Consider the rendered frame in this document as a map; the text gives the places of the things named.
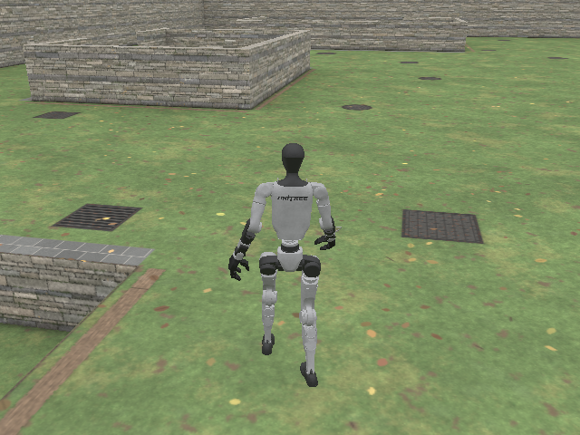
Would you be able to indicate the left robot foot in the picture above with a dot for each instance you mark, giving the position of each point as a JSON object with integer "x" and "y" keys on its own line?
{"x": 267, "y": 347}

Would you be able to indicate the right robot hand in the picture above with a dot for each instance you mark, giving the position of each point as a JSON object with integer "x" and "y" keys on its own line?
{"x": 322, "y": 239}

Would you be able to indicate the left robot forearm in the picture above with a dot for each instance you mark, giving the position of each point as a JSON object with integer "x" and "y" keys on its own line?
{"x": 244, "y": 243}

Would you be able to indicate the right robot forearm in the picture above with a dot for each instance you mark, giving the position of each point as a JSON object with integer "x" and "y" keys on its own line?
{"x": 330, "y": 233}

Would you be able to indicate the left robot hand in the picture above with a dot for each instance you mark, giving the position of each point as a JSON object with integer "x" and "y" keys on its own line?
{"x": 232, "y": 266}

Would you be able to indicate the humanoid robot head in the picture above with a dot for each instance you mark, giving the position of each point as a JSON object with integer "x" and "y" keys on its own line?
{"x": 292, "y": 157}

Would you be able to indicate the left robot upper arm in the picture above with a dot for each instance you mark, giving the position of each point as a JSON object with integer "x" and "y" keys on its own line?
{"x": 263, "y": 191}

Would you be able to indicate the right robot upper arm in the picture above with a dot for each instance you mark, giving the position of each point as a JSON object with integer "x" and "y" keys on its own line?
{"x": 323, "y": 204}

